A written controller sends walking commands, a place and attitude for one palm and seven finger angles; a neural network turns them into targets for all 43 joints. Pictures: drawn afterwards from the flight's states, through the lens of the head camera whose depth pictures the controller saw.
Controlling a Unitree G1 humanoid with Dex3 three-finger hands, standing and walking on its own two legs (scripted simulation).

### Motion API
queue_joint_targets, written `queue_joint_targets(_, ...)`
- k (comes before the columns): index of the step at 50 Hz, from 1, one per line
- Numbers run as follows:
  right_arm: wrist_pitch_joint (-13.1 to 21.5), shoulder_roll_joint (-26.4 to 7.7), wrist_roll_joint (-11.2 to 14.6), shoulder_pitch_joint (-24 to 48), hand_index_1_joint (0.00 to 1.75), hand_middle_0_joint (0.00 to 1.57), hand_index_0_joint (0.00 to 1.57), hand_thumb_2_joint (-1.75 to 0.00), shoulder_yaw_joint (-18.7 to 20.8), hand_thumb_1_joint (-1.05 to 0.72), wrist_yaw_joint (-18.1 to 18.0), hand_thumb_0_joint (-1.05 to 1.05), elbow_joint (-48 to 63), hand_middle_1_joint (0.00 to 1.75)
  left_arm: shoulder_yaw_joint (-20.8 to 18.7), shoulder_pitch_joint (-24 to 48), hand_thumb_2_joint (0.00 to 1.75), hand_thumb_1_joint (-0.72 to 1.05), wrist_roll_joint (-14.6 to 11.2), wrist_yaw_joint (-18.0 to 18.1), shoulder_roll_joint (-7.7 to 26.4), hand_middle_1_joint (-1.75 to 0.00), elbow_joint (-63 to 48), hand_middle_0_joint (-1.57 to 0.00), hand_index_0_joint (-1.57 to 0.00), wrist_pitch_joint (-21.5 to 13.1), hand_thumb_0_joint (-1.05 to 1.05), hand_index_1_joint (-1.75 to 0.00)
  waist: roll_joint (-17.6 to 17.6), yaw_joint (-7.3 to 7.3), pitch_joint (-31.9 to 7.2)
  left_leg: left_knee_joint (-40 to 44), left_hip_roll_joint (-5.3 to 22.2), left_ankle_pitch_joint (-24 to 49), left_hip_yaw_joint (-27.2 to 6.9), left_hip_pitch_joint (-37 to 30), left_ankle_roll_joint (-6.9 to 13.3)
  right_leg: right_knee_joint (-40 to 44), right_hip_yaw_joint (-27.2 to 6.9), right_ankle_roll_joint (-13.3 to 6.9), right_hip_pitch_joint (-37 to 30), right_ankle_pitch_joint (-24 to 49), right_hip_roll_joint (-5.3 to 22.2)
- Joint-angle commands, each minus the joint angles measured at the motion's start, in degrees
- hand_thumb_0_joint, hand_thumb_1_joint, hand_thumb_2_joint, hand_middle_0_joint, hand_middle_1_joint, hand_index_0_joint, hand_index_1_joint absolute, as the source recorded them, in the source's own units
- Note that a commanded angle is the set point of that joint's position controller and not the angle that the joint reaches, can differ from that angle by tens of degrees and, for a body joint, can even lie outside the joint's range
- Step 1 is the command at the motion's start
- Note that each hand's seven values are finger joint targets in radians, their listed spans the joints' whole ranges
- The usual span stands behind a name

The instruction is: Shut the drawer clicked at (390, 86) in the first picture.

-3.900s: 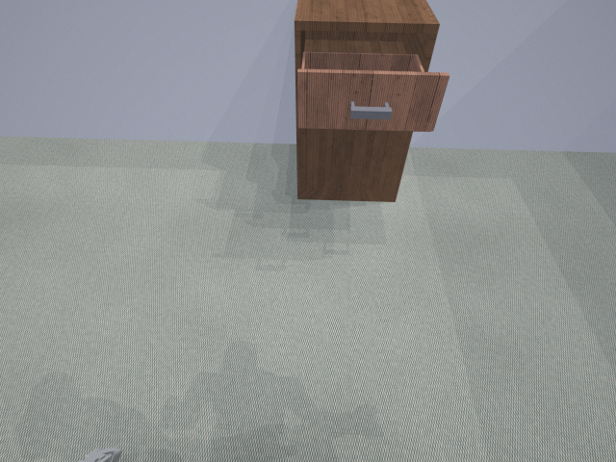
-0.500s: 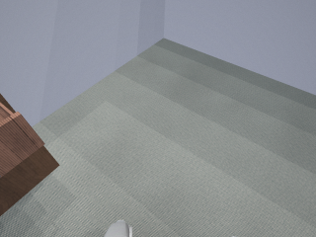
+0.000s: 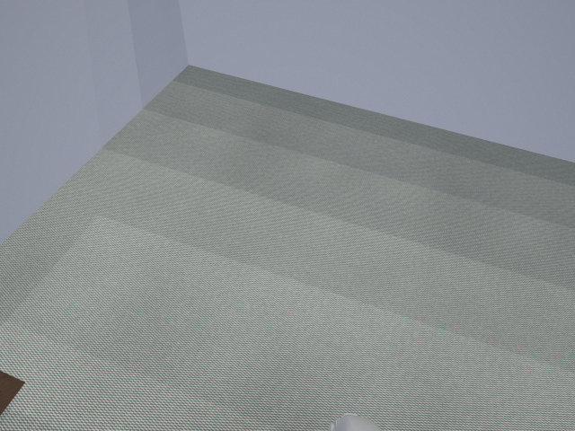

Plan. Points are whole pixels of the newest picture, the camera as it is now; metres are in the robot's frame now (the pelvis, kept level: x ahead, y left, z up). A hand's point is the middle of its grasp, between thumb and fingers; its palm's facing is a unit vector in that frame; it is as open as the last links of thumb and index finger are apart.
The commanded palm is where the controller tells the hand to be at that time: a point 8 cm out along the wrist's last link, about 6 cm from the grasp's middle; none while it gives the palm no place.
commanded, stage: walk to a spot facing it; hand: left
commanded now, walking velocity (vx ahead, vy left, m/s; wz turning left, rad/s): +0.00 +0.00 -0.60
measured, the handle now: out of the picture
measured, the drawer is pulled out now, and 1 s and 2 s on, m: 0.30 0.30 0.30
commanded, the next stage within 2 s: turn to face it in 0.04 s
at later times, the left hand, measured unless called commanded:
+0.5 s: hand (213, 412) +0.17 +0.12 -0.17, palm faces -0.03 -0.99 -0.15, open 7.4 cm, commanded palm none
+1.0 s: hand out of the picture +0.06 +0.17 -0.16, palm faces +0.30 -0.91 -0.29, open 7.4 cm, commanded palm none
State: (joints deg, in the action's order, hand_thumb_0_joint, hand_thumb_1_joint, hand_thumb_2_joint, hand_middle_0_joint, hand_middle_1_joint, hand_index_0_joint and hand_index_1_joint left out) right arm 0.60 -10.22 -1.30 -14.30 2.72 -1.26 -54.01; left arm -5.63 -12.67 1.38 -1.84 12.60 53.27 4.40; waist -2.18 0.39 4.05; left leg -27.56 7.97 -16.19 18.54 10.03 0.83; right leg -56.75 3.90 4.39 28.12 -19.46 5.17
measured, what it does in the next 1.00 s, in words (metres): steps on the spot, turning left: right foot, then left foot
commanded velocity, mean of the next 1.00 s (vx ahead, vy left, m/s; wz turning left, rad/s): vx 0.00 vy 0.00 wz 0.47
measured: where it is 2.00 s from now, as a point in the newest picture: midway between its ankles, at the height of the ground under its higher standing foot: outside the picture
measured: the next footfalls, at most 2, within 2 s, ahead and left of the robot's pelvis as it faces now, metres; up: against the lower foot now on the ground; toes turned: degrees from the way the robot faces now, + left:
right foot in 0.14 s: +0.06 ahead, -0.14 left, +0.00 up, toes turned -13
left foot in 0.52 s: +0.10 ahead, +0.07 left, +0.00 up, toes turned +9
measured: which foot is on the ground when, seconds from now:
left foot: down 0.00-0.14, up 0.16-0.50, down 0.52-1.00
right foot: up 0.00-0.12, down 0.14-0.54, up 0.56-0.98, down 1.00-1.00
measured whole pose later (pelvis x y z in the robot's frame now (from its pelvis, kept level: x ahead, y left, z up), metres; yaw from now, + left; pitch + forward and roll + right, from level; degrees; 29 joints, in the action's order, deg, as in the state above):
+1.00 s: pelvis +0.02 -0.07 -0.01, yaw +16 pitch +0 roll +0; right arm -3.6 -14.5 -1.1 -11.7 5.2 0.8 -52.6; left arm -4.0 -10.5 0.6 0.9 13.6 50.4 1.6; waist 1.6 -1.2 2.4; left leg -32.0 -2.7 -10.7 -6.0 22.3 -0.3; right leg -31.9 1.0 2.5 14.9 -19.2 1.9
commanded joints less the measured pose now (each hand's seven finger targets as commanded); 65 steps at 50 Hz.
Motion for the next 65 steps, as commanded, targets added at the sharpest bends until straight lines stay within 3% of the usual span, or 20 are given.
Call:
queue_joint_targets(1,0.5,-10.7,-0.3,-3.0,0.30,0.20,0.20,-0.90,3.3,-0.90,-0.1,0.00,2.0,0.30,0.1,4.1,0.90,0.90,0.0,0.2,1.0,-0.30,-6.0,-0.20,-0.20,-1.7,0.00,-0.30,14.7,-2.61,-3.4,5.9,15.7,24.9,-6.2,-5.4,5.5,10.4,2.4,-1.4,-0.8,-2.5,-1.0)
queue_joint_targets(5,0.0,-11.4,-0.1,-3.9,0.30,0.20,0.20,-0.90,3.8,-0.90,0.5,0.00,2.2,0.30,-0.1,-0.2,0.90,0.90,0.2,0.7,3.8,-0.30,-5.4,-0.20,-0.20,-3.5,0.00,-0.30,10.0,0.42,-7.6,-9.7,13.7,27.4,-1.9,-2.0,0.1,28.3,4.0,-4.3,-16.2,8.0,-3.6)
queue_joint_targets(7,-0.5,-5.2,0.5,-1.8,0.30,0.20,0.20,-0.90,1.7,-0.90,1.0,0.00,6.3,0.30,-2.3,-9.3,0.90,0.90,-0.2,2.1,15.7,-0.30,-2.9,-0.20,-0.20,-4.8,0.00,-0.30,-15.1,4.47,-13.2,-37.6,0.9,-20.0,-4.6,25.2,-6.2,32.8,-25.3,-15.4,-34.9,49.1,19.4)
queue_joint_targets(8,-1.2,-6.2,0.8,0.3,0.30,0.20,0.20,-0.90,1.5,-0.90,-0.2,0.00,6.2,0.30,-2.1,-10.0,0.90,0.90,-0.8,2.9,14.8,-0.30,-2.3,-0.20,-0.20,-4.5,0.00,-0.30,-10.1,4.96,-14.8,-41.2,0.9,-21.9,-14.4,24.7,-5.1,32.5,-21.7,-17.9,-31.5,50.6,19.3)
queue_joint_targets(10,-1.6,-5.9,0.5,0.6,0.30,0.20,0.20,-0.90,1.2,-0.90,-0.4,0.00,3.6,0.30,-0.8,-2.5,0.90,0.90,-0.5,3.7,9.6,-0.30,-3.1,-0.20,-0.20,-4.3,0.00,-0.30,-7.6,1.96,-10.7,-43.6,1.0,-14.1,-17.6,24.5,-4.4,33.9,-16.0,-16.0,-25.6,39.3,14.3)
queue_joint_targets(14,-2.3,-3.9,0.4,-6.7,0.30,0.20,0.20,-0.90,0.3,-0.90,-0.2,0.00,-2.3,0.30,2.0,4.0,0.90,0.90,-0.2,3.6,5.5,-0.30,-2.8,-0.20,-0.20,-5.6,0.00,-0.30,-5.6,-2.85,-7.3,-32.2,-1.0,-6.7,-16.6,15.0,-4.6,34.9,-3.0,-12.8,-17.0,37.4,9.3)
queue_joint_targets(20,-2.2,-3.4,0.8,-1.6,0.30,0.20,0.20,-0.90,0.4,-0.90,0.6,0.00,-1.5,0.30,1.0,1.5,0.90,0.90,-0.1,4.0,7.4,-0.30,-0.8,-0.20,-0.20,-4.7,0.00,-0.30,-6.4,0.43,-2.9,-20.1,-2.9,-8.5,-13.2,14.2,-4.4,34.8,-2.5,-14.1,-20.2,34.5,13.3)
queue_joint_targets(24,-2.1,-3.3,0.4,-4.1,0.30,0.20,0.20,-0.90,1.0,-0.90,1.1,0.00,-1.0,0.30,0.2,2.5,0.90,0.90,-0.5,4.2,7.2,-0.30,-1.6,-0.20,-0.20,-4.0,0.00,-0.30,-4.1,-1.26,-3.2,-7.5,-3.2,1.2,-11.3,6.6,-3.4,29.0,1.0,-10.1,-16.6,25.6,12.9)
queue_joint_targets(25,-2.0,-4.9,0.4,-5.8,0.30,0.20,0.20,-0.90,1.4,-0.90,1.2,0.00,-1.1,0.30,0.2,2.3,0.90,0.90,-0.7,4.0,6.3,-0.30,-1.7,-0.20,-0.20,-3.5,0.00,-0.30,1.7,-2.10,-3.6,-2.6,-1.7,10.2,-14.0,1.7,-2.2,24.0,3.4,-7.2,-12.4,18.5,10.8)
queue_joint_targets(26,-1.5,-9.1,-0.1,-7.7,0.30,0.20,0.20,-0.90,2.3,-0.90,1.1,0.00,-0.5,0.30,0.3,0.7,0.90,0.90,-1.0,3.8,3.3,-0.30,-3.0,-0.20,-0.20,-3.0,0.00,-0.30,15.1,-2.56,-4.0,2.7,8.0,24.5,-29.5,-0.4,3.2,14.6,6.7,-2.8,-4.9,1.9,4.1)
queue_joint_targets(27,-1.4,-12.2,-0.5,-9.6,0.30,0.20,0.20,-0.90,3.2,-0.90,0.8,0.00,-0.1,0.30,0.9,3.4,0.90,0.90,-1.0,3.8,1.6,-0.30,-5.2,-0.20,-0.20,-2.9,0.00,-0.30,20.3,-4.18,-3.4,9.7,16.8,30.0,-41.6,0.4,10.4,0.9,5.0,-0.9,0.4,-18.6,-1.1)
queue_joint_targets(28,-1.1,-12.4,-0.5,-10.3,0.30,0.20,0.20,-0.90,3.4,-0.90,0.0,0.00,-1.0,0.30,0.7,5.6,0.90,0.90,-0.4,4.0,2.0,-0.30,-5.4,-0.20,-0.20,-2.6,0.00,-0.30,17.6,-4.96,-5.7,11.0,15.8,23.0,-43.6,0.4,11.7,-8.0,-1.2,-1.7,2.2,-17.4,-1.1)
queue_joint_targets(33,-0.2,-10.0,0.0,-1.8,0.30,0.20,0.20,-0.90,2.8,-0.90,-0.3,0.00,2.2,0.30,0.0,3.4,0.90,0.90,-0.5,2.9,2.7,-0.30,-3.4,-0.20,-0.20,-2.8,0.00,-0.30,9.3,-1.76,-8.6,9.1,7.3,20.8,-31.3,-2.5,8.4,-8.1,-4.3,-0.4,3.7,-3.9,0.1)
queue_joint_targets(41,-1.3,-13.5,0.0,-1.2,0.30,0.20,0.20,-0.90,4.2,-0.90,0.5,0.00,3.1,0.30,0.2,4.5,0.90,0.90,-0.7,2.9,3.5,-0.30,-4.8,-0.20,-0.20,-2.5,0.00,-0.30,10.7,-3.21,-8.1,9.0,5.5,15.7,-35.9,-2.5,9.1,5.3,-3.5,0.5,-0.5,-5.9,-2.5)
queue_joint_targets(47,-2.6,-14.9,0.0,5.3,0.30,0.20,0.20,-0.90,5.1,-0.90,1.3,0.00,5.9,0.30,0.2,-3.6,0.90,0.90,-1.1,3.3,5.2,-0.30,-4.3,-0.20,-0.20,-3.1,0.00,-0.30,12.1,0.51,-7.2,6.6,1.7,6.4,-38.5,9.8,6.4,23.9,-1.9,-0.9,-16.4,0.6,-4.9)
queue_joint_targets(48,-2.9,-14.0,0.3,6.2,0.30,0.20,0.20,-0.90,5.1,-0.90,1.5,0.00,6.7,0.30,-0.2,-6.4,0.90,0.90,-0.9,3.4,6.4,-0.30,-3.8,-0.20,-0.20,-3.4,0.00,-0.30,10.0,1.95,-6.8,4.0,-0.9,1.5,-36.9,15.4,4.1,32.3,-2.1,-1.5,-22.9,4.0,-3.5)
queue_joint_targets(50,-3.0,-7.6,0.5,5.6,0.30,0.20,0.20,-0.90,4.1,-0.90,2.0,0.00,9.3,0.30,-1.5,-4.9,0.90,0.90,0.5,4.0,16.1,-0.30,-6.4,-0.20,-0.20,-4.0,0.00,-0.30,-16.5,2.43,-3.8,-25.6,-12.9,-15.4,-21.3,30.1,-3.9,48.3,-29.6,-11.6,-22.0,-8.7,23.1)
queue_joint_targets(51,-3.3,-11.2,-0.4,7.0,0.30,0.20,0.20,-0.90,4.7,-0.90,2.1,0.00,9.1,0.30,-1.1,-1.7,0.90,0.90,-0.1,4.2,14.0,-0.30,-7.5,-0.20,-0.20,-4.0,0.00,-0.30,-9.9,1.39,-2.7,-34.4,-8.9,-14.2,-24.2,26.2,-2.5,47.6,-25.9,-12.8,-13.2,-8.4,23.1)
queue_joint_targets(55,-3.8,-9.5,0.0,4.0,0.30,0.20,0.20,-0.90,4.2,-0.90,3.2,0.00,6.1,0.30,0.8,4.2,0.90,0.90,0.0,3.8,8.2,-0.30,-8.3,-0.20,-0.20,-4.9,0.00,-0.30,-7.8,-2.55,0.5,-42.6,-6.6,-4.2,-19.6,24.0,-4.4,40.2,-7.1,-9.6,-12.4,12.1,12.2)
queue_joint_targets(65,-3.0,-7.6,0.9,12.5,0.30,0.20,0.20,-0.90,2.2,-0.90,3.2,0.00,8.4,0.30,-0.5,-5.4,0.90,0.90,0.6,3.6,12.9,-0.30,-4.9,-0.20,-0.20,-4.2,0.00,-0.30,-11.6,3.36,-4.3,-16.8,-6.9,-11.2,-12.8,14.1,-4.2,33.2,-1.7,-11.3,-22.5,29.3,16.9)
